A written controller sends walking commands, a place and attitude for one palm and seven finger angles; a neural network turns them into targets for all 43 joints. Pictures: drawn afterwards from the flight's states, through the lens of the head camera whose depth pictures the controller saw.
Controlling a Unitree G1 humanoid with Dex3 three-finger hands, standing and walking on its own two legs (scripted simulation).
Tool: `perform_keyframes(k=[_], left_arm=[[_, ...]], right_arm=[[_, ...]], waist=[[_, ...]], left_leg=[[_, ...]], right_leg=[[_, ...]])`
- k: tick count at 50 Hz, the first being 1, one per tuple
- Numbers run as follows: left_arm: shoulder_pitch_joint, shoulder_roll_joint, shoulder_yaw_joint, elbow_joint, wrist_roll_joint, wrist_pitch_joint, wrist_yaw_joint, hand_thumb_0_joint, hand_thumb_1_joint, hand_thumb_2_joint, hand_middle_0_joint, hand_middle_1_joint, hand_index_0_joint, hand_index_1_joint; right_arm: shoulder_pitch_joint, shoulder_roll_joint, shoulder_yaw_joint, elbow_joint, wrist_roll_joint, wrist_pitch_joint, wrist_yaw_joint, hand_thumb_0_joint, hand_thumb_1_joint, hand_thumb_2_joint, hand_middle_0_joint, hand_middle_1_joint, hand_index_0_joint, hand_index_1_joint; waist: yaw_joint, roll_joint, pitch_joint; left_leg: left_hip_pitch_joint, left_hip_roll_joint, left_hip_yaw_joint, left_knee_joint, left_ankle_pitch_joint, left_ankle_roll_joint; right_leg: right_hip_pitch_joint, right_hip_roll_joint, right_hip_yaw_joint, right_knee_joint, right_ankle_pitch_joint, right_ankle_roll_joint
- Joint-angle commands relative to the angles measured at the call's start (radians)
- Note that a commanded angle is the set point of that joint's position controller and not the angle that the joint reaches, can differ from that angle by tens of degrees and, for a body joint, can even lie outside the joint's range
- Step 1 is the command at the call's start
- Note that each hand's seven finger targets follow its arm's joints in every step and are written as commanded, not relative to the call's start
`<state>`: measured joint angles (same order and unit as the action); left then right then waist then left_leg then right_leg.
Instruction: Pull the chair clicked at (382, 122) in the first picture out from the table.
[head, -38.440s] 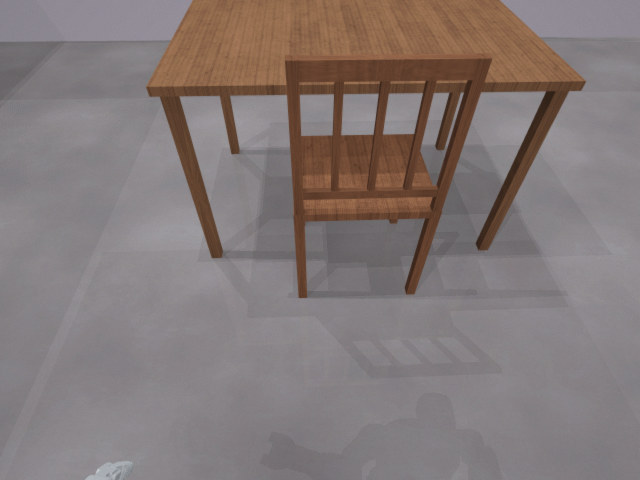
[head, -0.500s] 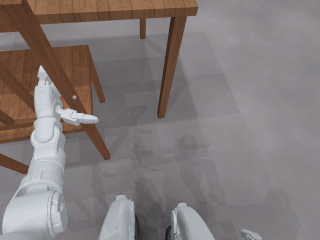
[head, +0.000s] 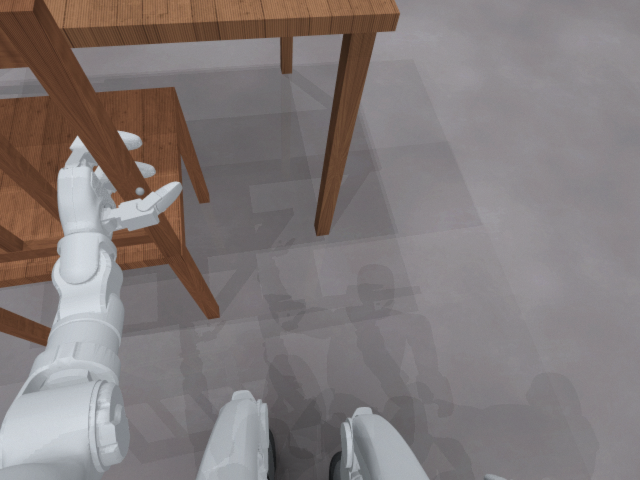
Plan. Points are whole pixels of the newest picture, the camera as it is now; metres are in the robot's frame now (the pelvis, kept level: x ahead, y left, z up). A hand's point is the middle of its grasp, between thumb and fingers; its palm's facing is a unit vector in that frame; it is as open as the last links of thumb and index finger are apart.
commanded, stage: hook a spindle and tug to test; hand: left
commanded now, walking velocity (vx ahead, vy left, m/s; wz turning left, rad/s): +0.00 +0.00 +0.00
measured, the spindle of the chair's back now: out of the picture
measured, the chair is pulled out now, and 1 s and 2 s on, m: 0.00 0.03 0.13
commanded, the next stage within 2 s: step backward, pulling the chair out in 0.80 s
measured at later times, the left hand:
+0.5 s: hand (139, 206) +0.43 +0.21 +0.02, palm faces +0.16 -0.99 -0.01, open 6.1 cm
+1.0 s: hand (136, 221) +0.41 +0.21 +0.03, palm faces +0.19 -0.98 -0.10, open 6.1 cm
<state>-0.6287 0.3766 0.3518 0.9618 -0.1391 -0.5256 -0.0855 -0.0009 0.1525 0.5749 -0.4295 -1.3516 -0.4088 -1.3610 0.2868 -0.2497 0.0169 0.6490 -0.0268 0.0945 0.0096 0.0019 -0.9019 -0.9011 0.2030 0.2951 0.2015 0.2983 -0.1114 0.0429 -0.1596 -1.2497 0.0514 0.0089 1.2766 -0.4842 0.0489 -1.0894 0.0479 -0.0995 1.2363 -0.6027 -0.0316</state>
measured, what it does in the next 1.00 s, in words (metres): stands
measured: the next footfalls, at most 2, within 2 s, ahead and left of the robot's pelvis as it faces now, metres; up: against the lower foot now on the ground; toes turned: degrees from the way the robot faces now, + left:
none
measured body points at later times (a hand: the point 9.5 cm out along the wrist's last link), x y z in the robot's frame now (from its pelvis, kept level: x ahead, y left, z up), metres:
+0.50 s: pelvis +0.02 +0.01 +0.01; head +0.15 +0.04 +0.44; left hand +0.42 +0.27 +0.03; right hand +0.10 -0.24 -0.11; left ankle +0.05 +0.09 -0.62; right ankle -0.01 -0.11 -0.62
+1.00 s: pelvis +0.00 +0.01 +0.03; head +0.12 +0.03 +0.46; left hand +0.39 +0.26 +0.04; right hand +0.10 -0.24 -0.09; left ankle +0.05 +0.09 -0.62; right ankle -0.01 -0.11 -0.62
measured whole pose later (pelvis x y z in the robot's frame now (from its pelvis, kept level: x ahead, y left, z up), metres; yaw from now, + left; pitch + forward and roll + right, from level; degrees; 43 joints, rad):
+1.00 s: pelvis +0.00 +0.01 +0.03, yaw +1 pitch +19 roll -4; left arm -0.41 0.28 0.23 0.69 -0.10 -0.31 0.04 0.04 0.64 0.81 -0.35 -1.34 -0.35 -1.45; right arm 0.25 -0.22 0.02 0.58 0.03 0.13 -0.03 0.00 -0.90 -0.90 0.20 0.29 0.20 0.30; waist -0.08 0.04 -0.08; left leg -1.02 0.03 0.03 1.14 -0.45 0.07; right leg -0.87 0.03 -0.07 1.10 -0.56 0.00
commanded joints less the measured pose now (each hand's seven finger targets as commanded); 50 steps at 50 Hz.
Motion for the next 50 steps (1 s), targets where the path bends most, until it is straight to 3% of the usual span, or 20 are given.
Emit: perform_keyframes(k=[1, 5, 9, 12, 13, 16, 22, 24, 25, 32, 35, 37, 44, 45, 46, 47, 48, 50], left_arm=[[-0.309, 0.135, -0.031, -0.269, 0.003, -0.089, -0.037, 0.000, 0.676, 0.804, -0.500, -1.450, -0.500, -1.450], [-0.247, 0.147, -0.017, -0.278, -0.001, -0.074, -0.041, 0.000, 0.900, 0.900, -0.500, -1.450, -0.500, -1.450], [-0.209, 0.130, -0.023, -0.278, -0.005, -0.065, -0.042, 0.000, 0.900, 0.900, -0.500, -1.450, -0.500, -1.450], [-0.163, 0.133, -0.016, -0.327, -0.009, -0.064, -0.035, 0.000, 0.900, 0.900, -0.500, -1.450, -0.500, -1.450], [-0.149, 0.113, -0.033, -0.357, -0.008, -0.067, -0.035, 0.000, 0.900, 0.900, -0.500, -1.450, -0.500, -1.450], [-0.057, 0.073, -0.052, -0.405, -0.022, -0.059, -0.030, 0.000, 0.900, 0.900, -0.500, -1.450, -0.500, -1.450], [-0.016, 0.065, -0.051, -0.440, -0.025, -0.053, -0.015, 0.000, 0.900, 0.900, -0.500, -1.450, -0.500, -1.450], [0.011, 0.065, -0.050, -0.470, -0.024, -0.061, -0.012, 0.000, 0.900, 0.900, -0.500, -1.450, -0.500, -1.450], [0.023, 0.039, -0.068, -0.467, -0.025, -0.058, -0.012, 0.000, 0.900, 0.900, -0.500, -1.450, -0.500, -1.450], [0.008, 0.014, -0.088, -0.464, -0.023, -0.053, -0.003, 0.000, 0.900, 0.900, -0.500, -1.450, -0.500, -1.450], [0.029, 0.002, -0.100, -0.484, -0.021, -0.050, -0.001, 0.000, 0.900, 0.900, -0.500, -1.450, -0.500, -1.450], [0.041, 0.010, -0.092, -0.473, -0.023, -0.043, 0.000, 0.000, 0.900, 0.900, -0.500, -1.450, -0.500, -1.450], [-0.052, 0.021, -0.102, -0.464, -0.007, -0.058, 0.011, 0.000, 0.900, 0.900, -0.500, -1.450, -0.500, -1.450], [-0.124, -0.032, -0.156, -0.517, -0.011, -0.064, 0.014, 0.000, 0.900, 0.900, -0.500, -1.450, -0.500, -1.450], [-0.233, 0.420, 0.032, -0.644, 0.110, 0.055, 0.120, 0.000, 0.900, 0.900, -0.500, -1.450, -0.500, -1.450], [-0.225, 0.285, -0.054, -0.658, 0.102, 0.122, 0.152, 0.000, 0.900, 0.900, -0.500, -1.450, -0.500, -1.450], [-0.185, 0.254, -0.069, -0.658, 0.094, 0.163, 0.166, 0.000, 0.900, 0.900, -0.500, -1.450, -0.500, -1.450], [-0.020, 0.129, -0.149, -0.491, 0.105, 0.250, 0.181, 0.000, 0.900, 0.900, -0.500, -1.450, -0.500, -1.450]], right_arm=[[0.116, -0.163, -0.071, -0.068, -0.003, -0.022, -0.003, 0.000, -0.900, -0.900, 0.200, 0.300, 0.200, 0.300], [0.111, -0.163, -0.068, -0.077, 0.000, -0.017, -0.001, 0.000, -0.900, -0.900, 0.200, 0.300, 0.200, 0.300], [0.105, -0.161, -0.067, -0.084, 0.001, -0.018, 0.001, 0.000, -0.900, -0.900, 0.200, 0.300, 0.200, 0.300], [0.102, -0.161, -0.070, -0.097, 0.001, -0.015, 0.002, 0.000, -0.900, -0.900, 0.200, 0.300, 0.200, 0.300], [0.101, -0.159, -0.072, -0.102, -0.001, -0.018, 0.006, 0.000, -0.900, -0.900, 0.200, 0.300, 0.200, 0.300], [0.093, -0.154, -0.074, -0.116, 0.003, -0.020, 0.014, 0.000, -0.900, -0.900, 0.200, 0.300, 0.200, 0.300], [0.084, -0.153, -0.077, -0.119, 0.008, -0.027, 0.014, 0.000, -0.900, -0.900, 0.200, 0.300, 0.200, 0.300], [0.082, -0.154, -0.078, -0.124, 0.007, -0.031, 0.014, 0.000, -0.900, -0.900, 0.200, 0.300, 0.200, 0.300], [0.083, -0.151, -0.077, -0.123, 0.006, -0.031, 0.016, 0.000, -0.900, -0.900, 0.200, 0.300, 0.200, 0.300], [0.068, -0.152, -0.078, -0.125, 0.006, -0.038, 0.011, 0.000, -0.900, -0.900, 0.200, 0.300, 0.200, 0.300], [0.061, -0.151, -0.077, -0.133, 0.008, -0.041, 0.012, 0.000, -0.900, -0.900, 0.200, 0.300, 0.200, 0.300], [0.055, -0.153, -0.077, -0.134, 0.009, -0.041, 0.009, 0.000, -0.900, -0.900, 0.200, 0.300, 0.200, 0.300], [0.049, -0.156, -0.074, -0.127, 0.007, -0.050, 0.002, 0.000, -0.900, -0.900, 0.200, 0.300, 0.200, 0.300], [0.043, -0.147, -0.072, -0.129, 0.007, -0.054, 0.003, 0.000, -0.900, -0.900, 0.200, 0.300, 0.200, 0.300], [0.099, -0.169, -0.070, -0.199, 0.063, 0.003, -0.027, 0.000, -0.900, -0.900, 0.200, 0.300, 0.200, 0.300], [0.092, -0.129, -0.060, -0.226, 0.076, 0.009, -0.056, 0.000, -0.900, -0.900, 0.200, 0.300, 0.200, 0.300], [0.104, -0.139, -0.059, -0.223, 0.076, 0.006, -0.069, 0.000, -0.900, -0.900, 0.200, 0.300, 0.200, 0.300], [0.065, -0.133, -0.044, -0.212, 0.077, 0.026, -0.087, 0.000, -0.900, -0.900, 0.200, 0.300, 0.200, 0.300]], waist=[[-0.020, 0.126, -0.526], [-0.011, 0.106, -0.508], [-0.008, 0.108, -0.482], [0.005, 0.097, -0.502], [0.009, 0.133, -0.521], [0.023, 0.105, -0.528], [0.013, 0.061, -0.471], [0.026, 0.105, -0.489], [0.021, 0.095, -0.484], [0.013, 0.073, -0.451], [0.028, 0.111, -0.470], [0.025, 0.069, -0.456], [0.012, 0.088, -0.442], [-0.004, 0.109, -0.459], [0.089, 0.228, -0.714], [0.055, 0.255, -0.661], [0.051, 0.218, -0.631], [0.044, 0.182, -0.473]], left_leg=[[0.632, -0.007, -0.100, -0.121, 0.420, -0.028], [0.614, -0.008, -0.095, -0.125, 0.441, -0.027], [0.612, -0.008, -0.095, -0.133, 0.447, -0.029], [0.632, -0.006, -0.094, -0.140, 0.490, -0.031], [0.663, -0.004, -0.100, -0.140, 0.520, -0.035], [0.681, -0.003, -0.094, -0.151, 0.546, -0.037], [0.632, -0.005, -0.089, -0.154, 0.509, -0.035], [0.669, -0.002, -0.094, -0.157, 0.545, -0.043], [0.673, 0.000, -0.099, -0.159, 0.547, -0.046], [0.657, -0.001, -0.108, -0.163, 0.473, -0.048], [0.689, 0.000, -0.116, -0.171, 0.487, -0.056], [0.661, -0.002, -0.112, -0.171, 0.448, -0.051], [0.649, -0.002, -0.124, -0.172, 0.378, -0.053], [0.681, -0.002, -0.128, -0.176, 0.376, -0.051], [0.996, 0.020, -0.128, -0.388, 0.348, -0.028], [1.042, -0.007, -0.112, -0.413, 0.414, -0.023], [1.040, 0.000, -0.125, -0.420, 0.473, -0.024], [0.977, 0.035, -0.162, -0.487, 0.495, -0.023]], right_leg=[[0.036, 0.017, 0.052, -0.157, 0.375, 0.005], [0.063, 0.018, 0.052, -0.158, 0.408, 0.006], [0.060, 0.018, 0.048, -0.159, 0.410, 0.006], [0.086, 0.017, 0.046, -0.157, 0.442, 0.007], [0.071, 0.017, 0.043, -0.150, 0.440, 0.003], [0.100, 0.020, 0.039, -0.163, 0.461, 0.006], [0.109, 0.019, 0.041, -0.164, 0.462, 0.011], [0.093, 0.018, 0.039, -0.157, 0.457, 0.006], [0.084, 0.018, 0.034, -0.158, 0.446, 0.007], [0.055, 0.016, 0.030, -0.160, 0.388, 0.007], [0.042, 0.015, 0.026, -0.155, 0.370, 0.002], [0.053, 0.015, 0.028, -0.162, 0.364, 0.003], [0.011, 0.014, 0.030, -0.153, 0.309, 0.002], [0.005, 0.014, 0.030, -0.160, 0.307, 0.003], [0.399, -0.047, 0.111, -0.311, 0.357, -0.013], [0.414, -0.036, 0.098, -0.371, 0.462, -0.007], [0.415, -0.038, 0.089, -0.388, 0.518, -0.003], [0.390, -0.044, 0.068, -0.382, 0.500, 0.009]])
